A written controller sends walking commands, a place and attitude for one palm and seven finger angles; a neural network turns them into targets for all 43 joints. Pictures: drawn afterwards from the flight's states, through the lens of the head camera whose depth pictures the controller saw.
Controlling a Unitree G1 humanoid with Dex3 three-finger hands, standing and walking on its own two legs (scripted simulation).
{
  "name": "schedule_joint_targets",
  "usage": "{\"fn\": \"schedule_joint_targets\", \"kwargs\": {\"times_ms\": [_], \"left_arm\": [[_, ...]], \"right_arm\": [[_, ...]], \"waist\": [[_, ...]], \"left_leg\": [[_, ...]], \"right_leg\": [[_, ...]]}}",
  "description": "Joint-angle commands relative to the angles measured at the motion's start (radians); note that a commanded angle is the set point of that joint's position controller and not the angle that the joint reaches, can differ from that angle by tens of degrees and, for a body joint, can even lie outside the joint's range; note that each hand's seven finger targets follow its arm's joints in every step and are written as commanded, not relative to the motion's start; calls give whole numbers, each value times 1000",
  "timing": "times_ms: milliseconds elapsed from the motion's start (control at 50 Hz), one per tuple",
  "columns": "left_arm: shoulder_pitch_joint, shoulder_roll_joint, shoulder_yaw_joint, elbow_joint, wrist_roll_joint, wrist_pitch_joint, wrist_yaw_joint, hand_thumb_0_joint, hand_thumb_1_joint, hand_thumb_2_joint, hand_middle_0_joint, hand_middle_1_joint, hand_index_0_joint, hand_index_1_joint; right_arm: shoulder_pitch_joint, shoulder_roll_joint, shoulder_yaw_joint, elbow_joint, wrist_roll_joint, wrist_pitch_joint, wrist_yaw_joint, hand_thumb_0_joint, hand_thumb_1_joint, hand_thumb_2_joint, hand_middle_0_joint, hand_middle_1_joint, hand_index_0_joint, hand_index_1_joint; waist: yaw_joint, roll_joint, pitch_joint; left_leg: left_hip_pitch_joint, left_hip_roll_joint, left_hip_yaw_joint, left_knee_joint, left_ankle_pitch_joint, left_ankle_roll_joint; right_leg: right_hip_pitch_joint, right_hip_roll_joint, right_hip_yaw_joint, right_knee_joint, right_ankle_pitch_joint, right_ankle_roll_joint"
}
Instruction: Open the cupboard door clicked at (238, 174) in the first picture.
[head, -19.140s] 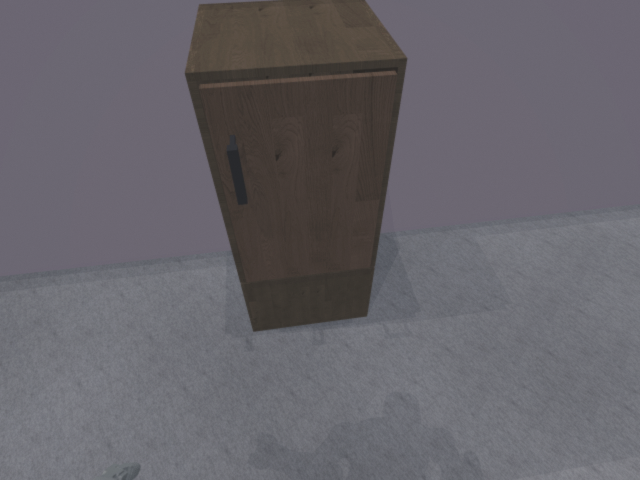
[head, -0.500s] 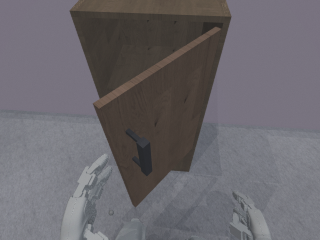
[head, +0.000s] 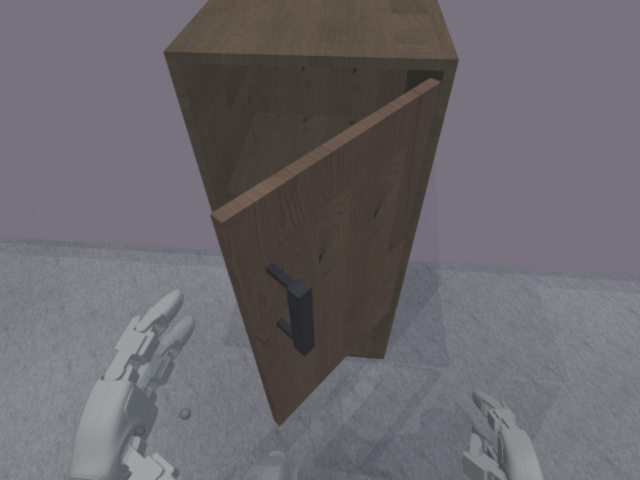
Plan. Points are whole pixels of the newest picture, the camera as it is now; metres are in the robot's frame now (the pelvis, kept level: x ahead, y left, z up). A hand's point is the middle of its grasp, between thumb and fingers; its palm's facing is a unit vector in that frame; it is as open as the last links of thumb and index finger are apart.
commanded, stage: draw the hand back to the body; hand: left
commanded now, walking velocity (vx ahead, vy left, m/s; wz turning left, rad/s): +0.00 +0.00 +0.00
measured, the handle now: (290, 310) +0.32 +0.06 +0.06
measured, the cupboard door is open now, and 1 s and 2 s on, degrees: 52 52 52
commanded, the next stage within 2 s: step back with the hand held close in 1.32 s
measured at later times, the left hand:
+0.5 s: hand (83, 378) +0.18 +0.22 +0.15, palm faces +0.22 -0.92 -0.32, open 14.3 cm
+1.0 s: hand out of the picture +0.23 +0.28 +0.25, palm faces +0.46 -0.80 -0.39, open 8.5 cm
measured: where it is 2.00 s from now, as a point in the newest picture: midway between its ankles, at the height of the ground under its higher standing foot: outside the picture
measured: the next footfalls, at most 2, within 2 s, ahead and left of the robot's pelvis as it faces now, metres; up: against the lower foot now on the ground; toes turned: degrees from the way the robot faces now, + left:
none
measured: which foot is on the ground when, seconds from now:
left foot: down 0.00-1.00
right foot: down 0.00-1.00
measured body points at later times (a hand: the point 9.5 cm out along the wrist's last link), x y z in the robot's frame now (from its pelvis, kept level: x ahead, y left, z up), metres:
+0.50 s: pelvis +0.02 +0.03 +0.05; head +0.00 +0.02 +0.50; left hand +0.17 +0.27 +0.17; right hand +0.20 -0.19 -0.01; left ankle +0.06 +0.11 -0.65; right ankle -0.01 -0.11 -0.65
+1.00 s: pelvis +0.04 +0.02 +0.08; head +0.01 +0.01 +0.53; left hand +0.20 +0.32 +0.27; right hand +0.23 -0.20 +0.01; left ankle +0.06 +0.11 -0.65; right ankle -0.01 -0.11 -0.65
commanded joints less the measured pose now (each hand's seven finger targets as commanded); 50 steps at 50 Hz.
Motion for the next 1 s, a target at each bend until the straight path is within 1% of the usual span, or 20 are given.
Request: {"fn": "schedule_joint_targets", "kwargs": {"times_ms": [0, 40, 80, 140, 180, 220, 240, 260, 280, 300, 340, 380, 440, 540, 640, 680, 760, 800, 920, 980], "left_arm": [[8, 71, 50, -175, -25, 1, -30, 0, -500, 300, -150, -300, -150, -300], [-11, 102, 82, -189, -33, 10, -35, 0, -500, 300, -150, -300, -150, -300], [-26, 133, 116, -250, -40, 2, -35, 0, -500, 300, -150, -300, -150, -300], [-18, 148, 144, -324, -54, -11, -30, 0, -465, 315, -151, -300, -151, -300], [-11, 137, 144, -329, -61, -5, -31, 0, -395, 345, -154, -300, -154, -300], [3, 132, 153, -307, -72, 16, -39, 0, -325, 375, -156, -300, -156, -300], [67, 262, 188, -315, 72, 92, 80, 0, -290, 390, -158, -300, -158, -300], [44, 185, 138, -359, 92, 130, 131, 0, -255, 405, -159, -300, -159, -300], [55, 156, 125, -330, 98, 158, 157, 0, -220, 420, -160, -300, -160, -300], [57, 150, 127, -323, 118, 176, 179, 0, -185, 435, -161, -300, -161, -300], [53, 184, 159, -307, 142, 207, 218, 0, -115, 465, -164, -300, -164, -300], [17, 196, 163, -334, 156, 215, 240, 0, -45, 495, -166, -300, -166, -300], [-82, 249, 204, -373, 172, 218, 271, 0, 60, 540, -170, -300, -170, -300], [-115, 257, 242, -352, 180, 225, 292, 0, 235, 615, -176, -300, -176, -300], [-100, 268, 307, -288, 171, 229, 288, 0, 410, 690, -182, -300, -182, -300], [-124, 273, 324, -302, 168, 225, 283, 0, 480, 720, -185, -300, -185, -300], [-174, 299, 374, -303, 161, 218, 280, 0, 620, 780, -190, -300, -190, -300], [-215, 322, 406, -319, 160, 213, 282, 0, 690, 810, -192, -300, -192, -300], [-295, 353, 475, -278, 148, 202, 282, 0, 900, 900, -200, -300, -200, -300], [-240, 279, 415, -194, 140, 210, 263, 0, 900, 900, -200, -300, -200, -300]], "right_arm": [[-107, -123, -37, -191, 6, -74, -14, 0, -900, -900, 200, 300, 200, 300], [-105, -126, -35, -187, 5, -83, -18, 0, -900, -900, 200, 300, 200, 300], [-96, -125, -32, -189, 6, -93, -19, 0, -900, -900, 200, 300, 200, 300], [-97, -120, -28, -184, 9, -113, -14, 0, -900, -900, 200, 300, 200, 300], [-93, -119, -26, -177, 13, -121, -10, 0, -900, -900, 200, 300, 200, 300], [-97, -123, -27, -171, 16, -127, -7, 0, -900, -900, 200, 300, 200, 300], [-103, -119, -30, -172, 3, -103, -45, 0, -900, -900, 200, 300, 200, 300], [-110, -109, -16, -183, -1, -94, -58, 0, -900, -900, 200, 300, 200, 300], [-96, -103, -16, -173, -1, -89, -63, 0, -900, -900, 200, 300, 200, 300], [-94, -104, -14, -159, -3, -82, -63, 0, -900, -900, 200, 300, 200, 300], [-108, -109, -10, -145, -7, -73, -69, 0, -900, -900, 200, 300, 200, 300], [-114, -113, -4, -143, -9, -74, -73, 0, -900, -900, 200, 300, 200, 300], [-123, -126, 7, -122, -17, -91, -80, 0, -900, -900, 200, 300, 200, 300], [-136, -132, 12, -78, -21, -124, -77, 0, -900, -900, 200, 300, 200, 300], [-158, -137, 4, -32, -26, -132, -63, 0, -900, -900, 200, 300, 200, 300], [-162, -138, 3, -21, -28, -132, -56, 0, -900, -900, 200, 300, 200, 300], [-181, -140, -3, 1, -31, -130, -49, 0, -900, -900, 200, 300, 200, 300], [-183, -141, -5, 11, -33, -132, -45, 0, -900, -900, 200, 300, 200, 300], [-198, -143, -15, 45, -34, -127, -42, 0, -900, -900, 200, 300, 200, 300], [-202, -147, -22, 50, -34, -115, -34, 0, -900, -900, 200, 300, 200, 300]], "waist": [[-16, -82, 3], [-14, -80, 3], [-2, -48, -33], [17, 33, -64], [10, 41, -54], [6, 16, -24], [64, -35, -32], [29, -11, 23], [19, -43, 48], [22, -17, 61], [26, -47, 71], [22, -49, 73], [23, -12, 76], [34, 13, 91], [48, -29, 101], [47, -15, 100], [51, -8, 111], [54, 23, 98], [55, 1, 118], [50, -33, 159]], "left_leg": [[194, -29, -31, -221, 17, 20], [212, -28, -34, -237, 20, 22], [255, -28, -36, -258, 49, 21], [318, -26, -45, -294, 89, 18], [351, -22, -56, -316, 103, 13], [353, -20, -59, -332, 94, 12], [375, 0, -46, -382, 76, 14], [398, -8, -28, -390, 80, 18], [401, -5, -31, -397, 73, 17], [414, -3, -26, -406, 86, 19], [442, 3, -33, -441, 95, 21], [484, 1, -31, -467, 106, 22], [538, 4, -48, -529, 75, 20], [614, 14, -76, -622, 101, 10], [682, 15, -47, -665, 266, 7], [711, 17, -37, -679, 337, 2], [752, 17, -22, -713, 378, 0], [775, 15, -20, -725, 398, -2], [812, 12, -3, -750, 405, 1], [815, 11, 11, -760, 391, 8]], "right_leg": [[-20, 6, 68, -305, 64, 19], [3, 7, 70, -319, 70, 17], [24, 11, 55, -312, 107, 11], [56, 19, 30, -296, 181, 3], [55, 24, 11, -295, 210, 4], [60, 25, 7, -313, 214, 8], [96, -7, 75, -400, 204, -10], [87, -14, 76, -436, 194, -4], [90, -18, 67, -448, 188, 0], [111, -19, 62, -456, 199, 0], [148, -17, 54, -482, 210, 0], [176, -21, 53, -506, 219, 3], [226, -25, 54, -544, 213, 0], [310, -26, 51, -583, 266, -1], [410, -23, 48, -641, 363, 0], [440, -24, 49, -655, 401, 1], [484, -23, 53, -696, 433, 2], [506, -22, 56, -709, 445, 0], [533, -20, 60, -755, 471, 1], [529, -21, 62, -775, 471, 7]]}}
